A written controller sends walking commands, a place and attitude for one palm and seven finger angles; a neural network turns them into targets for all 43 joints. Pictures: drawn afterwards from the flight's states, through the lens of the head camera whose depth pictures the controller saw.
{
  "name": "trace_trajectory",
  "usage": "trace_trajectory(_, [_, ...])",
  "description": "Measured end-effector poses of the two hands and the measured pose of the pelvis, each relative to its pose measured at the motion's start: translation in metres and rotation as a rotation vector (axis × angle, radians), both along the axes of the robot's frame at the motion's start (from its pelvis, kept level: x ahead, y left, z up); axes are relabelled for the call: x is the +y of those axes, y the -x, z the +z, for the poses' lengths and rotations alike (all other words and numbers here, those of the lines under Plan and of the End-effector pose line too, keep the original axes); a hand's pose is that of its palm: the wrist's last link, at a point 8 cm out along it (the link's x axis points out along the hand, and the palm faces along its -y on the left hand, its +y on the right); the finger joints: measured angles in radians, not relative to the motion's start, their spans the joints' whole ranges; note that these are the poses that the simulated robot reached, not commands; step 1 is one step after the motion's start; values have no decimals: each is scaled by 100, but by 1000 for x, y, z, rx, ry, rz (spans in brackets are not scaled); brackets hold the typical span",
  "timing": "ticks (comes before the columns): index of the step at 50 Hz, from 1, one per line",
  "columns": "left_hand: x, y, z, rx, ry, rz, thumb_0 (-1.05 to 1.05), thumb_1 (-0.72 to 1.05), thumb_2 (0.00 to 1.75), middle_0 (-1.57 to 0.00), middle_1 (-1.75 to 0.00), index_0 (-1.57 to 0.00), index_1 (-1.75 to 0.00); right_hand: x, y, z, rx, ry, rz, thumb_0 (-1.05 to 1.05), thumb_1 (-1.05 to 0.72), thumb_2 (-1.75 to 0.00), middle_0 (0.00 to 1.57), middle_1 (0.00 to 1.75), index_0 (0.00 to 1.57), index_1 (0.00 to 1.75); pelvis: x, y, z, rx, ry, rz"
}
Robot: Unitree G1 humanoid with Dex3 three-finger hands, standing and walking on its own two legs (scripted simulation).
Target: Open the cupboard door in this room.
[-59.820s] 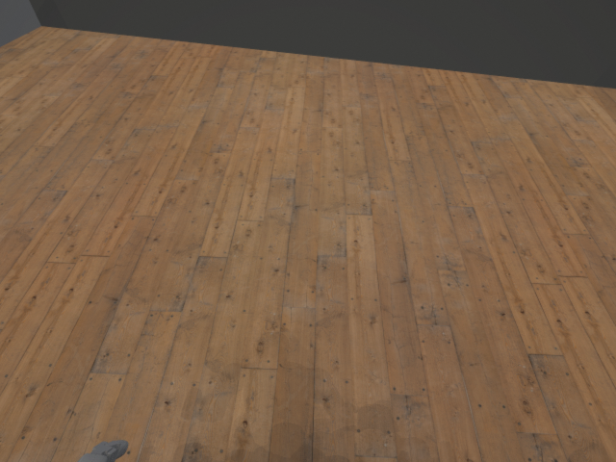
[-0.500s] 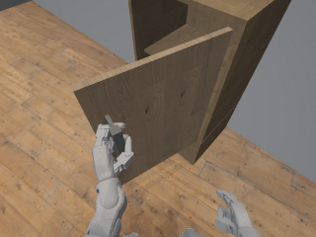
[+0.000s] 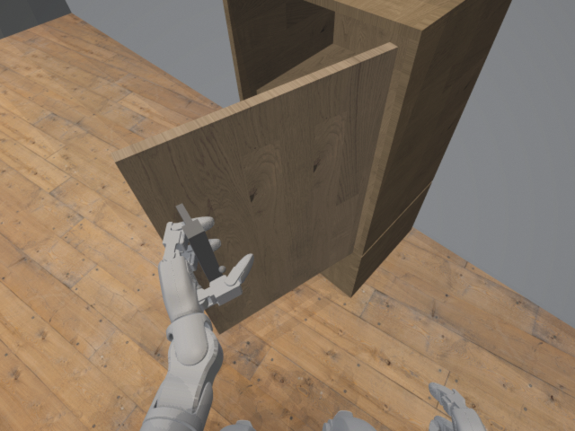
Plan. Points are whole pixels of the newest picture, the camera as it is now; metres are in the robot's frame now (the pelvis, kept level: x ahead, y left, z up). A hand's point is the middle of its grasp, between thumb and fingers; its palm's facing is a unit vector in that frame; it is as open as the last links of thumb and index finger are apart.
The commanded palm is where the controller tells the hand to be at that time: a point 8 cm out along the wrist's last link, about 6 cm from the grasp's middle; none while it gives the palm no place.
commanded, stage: open thumb and fingers to let go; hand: left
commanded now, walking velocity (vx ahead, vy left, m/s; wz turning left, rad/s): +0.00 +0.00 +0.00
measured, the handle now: (198, 243) +0.37 +0.15 +0.03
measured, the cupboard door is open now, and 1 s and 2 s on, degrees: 76 76 77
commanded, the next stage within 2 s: slide the hand sideways off the handle in 0.46 s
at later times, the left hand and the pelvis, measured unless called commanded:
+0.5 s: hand (220, 270) +0.33 +0.11 +0.04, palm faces +0.32 -0.95 -0.01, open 15.3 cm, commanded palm +0.29 +0.15 +0.04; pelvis -0.01 +0.03 -0.01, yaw -1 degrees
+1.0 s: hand (203, 300) +0.28 +0.12 +0.04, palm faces -0.13 -0.99 +0.03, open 16.4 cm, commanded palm +0.26 +0.18 +0.04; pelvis -0.01 +0.06 -0.01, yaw -2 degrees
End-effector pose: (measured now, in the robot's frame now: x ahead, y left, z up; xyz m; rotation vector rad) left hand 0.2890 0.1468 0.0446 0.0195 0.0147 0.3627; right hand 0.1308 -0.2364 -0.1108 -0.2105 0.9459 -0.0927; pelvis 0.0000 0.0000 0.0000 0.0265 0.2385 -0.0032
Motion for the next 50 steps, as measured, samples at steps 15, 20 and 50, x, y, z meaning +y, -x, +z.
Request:
trace_trajectory(15, [6, 3, -6, -12, 5, -2, 0, -45, 32, -26, -101, -27, -101, 29, -8, 6, -66, -17, 29, 1, -90, -90, 20, 30, 20, 30, 18, 9, -4, -5, 15, -6])
trace_trajectory(20, [6, -1, -7, -24, 7, -19, 0, -49, 31, -24, -82, -24, -81, 43, -10, 4, -68, -22, 47, 1, -90, -90, 20, 30, 20, 30, 26, 9, -6, -1, 22, -6])
trace_trajectory(50, [32, 19, -7, -25, 46, -495, -1, -51, 30, -11, -31, -14, -31, 69, -13, 24, -161, -12, 34, 1, -90, -90, 20, 30, 20, 30, 63, 6, -10, -8, 44, -21])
